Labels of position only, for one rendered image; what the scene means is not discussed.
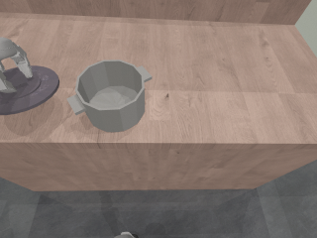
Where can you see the lid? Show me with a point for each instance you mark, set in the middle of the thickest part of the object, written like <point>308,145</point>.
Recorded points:
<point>37,90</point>

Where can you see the robot left shin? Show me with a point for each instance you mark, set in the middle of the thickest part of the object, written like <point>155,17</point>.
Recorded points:
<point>126,233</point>

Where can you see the pot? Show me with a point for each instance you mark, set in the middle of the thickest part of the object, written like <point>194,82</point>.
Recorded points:
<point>112,94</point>

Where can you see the knob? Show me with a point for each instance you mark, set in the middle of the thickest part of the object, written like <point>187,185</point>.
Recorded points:
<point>15,76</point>

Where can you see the table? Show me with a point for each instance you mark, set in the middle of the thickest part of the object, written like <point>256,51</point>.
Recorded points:
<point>232,103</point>

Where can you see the robot left hand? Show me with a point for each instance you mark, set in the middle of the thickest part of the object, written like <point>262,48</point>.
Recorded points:
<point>9,49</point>

